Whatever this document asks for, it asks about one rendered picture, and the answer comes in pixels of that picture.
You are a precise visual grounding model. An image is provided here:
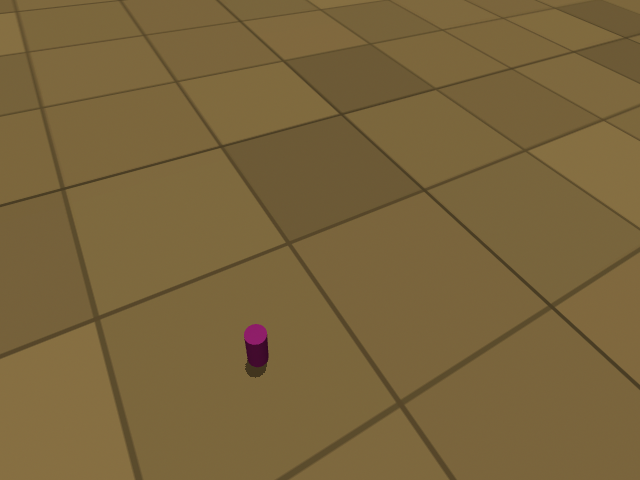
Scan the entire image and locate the can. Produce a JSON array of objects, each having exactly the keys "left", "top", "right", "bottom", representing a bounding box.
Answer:
[{"left": 244, "top": 324, "right": 269, "bottom": 367}]

